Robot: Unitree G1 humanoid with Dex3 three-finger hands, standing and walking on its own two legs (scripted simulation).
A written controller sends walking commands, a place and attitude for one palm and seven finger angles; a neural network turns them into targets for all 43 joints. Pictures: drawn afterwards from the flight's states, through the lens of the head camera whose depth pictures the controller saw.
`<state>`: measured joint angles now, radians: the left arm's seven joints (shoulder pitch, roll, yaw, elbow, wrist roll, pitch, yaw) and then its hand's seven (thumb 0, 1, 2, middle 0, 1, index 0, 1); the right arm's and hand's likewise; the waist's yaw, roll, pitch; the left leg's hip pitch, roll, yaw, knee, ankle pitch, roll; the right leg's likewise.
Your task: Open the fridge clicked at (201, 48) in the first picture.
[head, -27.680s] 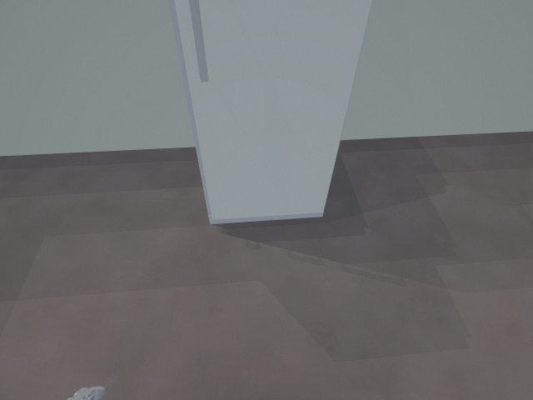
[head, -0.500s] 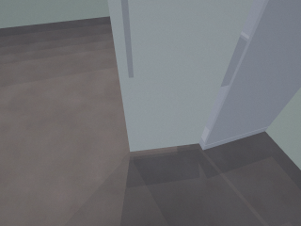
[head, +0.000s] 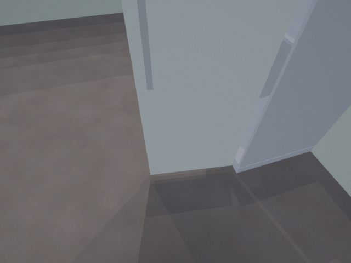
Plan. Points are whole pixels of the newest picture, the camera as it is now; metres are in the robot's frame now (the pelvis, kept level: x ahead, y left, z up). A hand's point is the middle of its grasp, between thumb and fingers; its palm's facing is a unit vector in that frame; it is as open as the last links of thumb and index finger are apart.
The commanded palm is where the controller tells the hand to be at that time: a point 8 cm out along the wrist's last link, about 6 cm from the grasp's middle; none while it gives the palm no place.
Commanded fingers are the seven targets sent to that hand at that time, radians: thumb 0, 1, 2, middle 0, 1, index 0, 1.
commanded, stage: look to check the result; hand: left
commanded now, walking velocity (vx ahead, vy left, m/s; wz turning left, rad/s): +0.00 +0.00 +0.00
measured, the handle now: (144, 30) +0.67 +0.13 +0.20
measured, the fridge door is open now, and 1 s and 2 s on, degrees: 80 80 80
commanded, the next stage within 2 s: stand and wait in 0.14 s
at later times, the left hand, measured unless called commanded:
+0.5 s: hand out of the picture +0.06 +0.20 -0.17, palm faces +0.00 -0.97 -0.26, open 7.4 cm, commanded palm none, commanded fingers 0.00 0.90 0.90 -0.20 -0.30 -0.20 -0.30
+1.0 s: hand out of the picture +0.07 +0.21 -0.16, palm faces -0.01 -0.96 -0.29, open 7.4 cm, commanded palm none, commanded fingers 0.00 0.90 0.90 -0.20 -0.30 -0.20 -0.30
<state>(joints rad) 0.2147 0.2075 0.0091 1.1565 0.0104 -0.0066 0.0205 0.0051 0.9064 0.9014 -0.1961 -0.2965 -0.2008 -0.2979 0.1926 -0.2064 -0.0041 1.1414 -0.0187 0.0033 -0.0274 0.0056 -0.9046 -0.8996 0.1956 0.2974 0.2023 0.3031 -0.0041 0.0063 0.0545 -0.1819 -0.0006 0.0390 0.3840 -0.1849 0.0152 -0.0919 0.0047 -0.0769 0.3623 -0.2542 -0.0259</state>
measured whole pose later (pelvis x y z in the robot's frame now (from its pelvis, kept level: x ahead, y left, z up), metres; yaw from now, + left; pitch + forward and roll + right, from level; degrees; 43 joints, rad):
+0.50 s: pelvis +0.01 -0.01 +0.00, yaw +0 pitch -1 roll +0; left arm 0.16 0.23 0.01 1.13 0.01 -0.02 0.01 0.00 0.90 0.90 -0.20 -0.30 -0.20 -0.30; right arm 0.15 -0.25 0.00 1.13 -0.02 0.00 -0.03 0.01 -0.90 -0.90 0.20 0.30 0.20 0.30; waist -0.01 0.00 0.04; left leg -0.15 0.00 0.04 0.35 -0.19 0.00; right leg -0.06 0.01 -0.08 0.33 -0.26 -0.03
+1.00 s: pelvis +0.02 -0.01 +0.00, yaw +0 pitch -1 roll +0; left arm 0.15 0.26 0.01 1.14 0.01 -0.01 0.01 0.01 0.90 0.90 -0.20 -0.30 -0.20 -0.30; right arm 0.14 -0.27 0.00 1.14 -0.02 0.00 -0.02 0.01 -0.90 -0.90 0.20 0.30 0.20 0.30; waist -0.01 0.00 0.05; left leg -0.13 0.01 0.04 0.33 -0.18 -0.01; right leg -0.04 0.02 -0.07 0.31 -0.25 -0.04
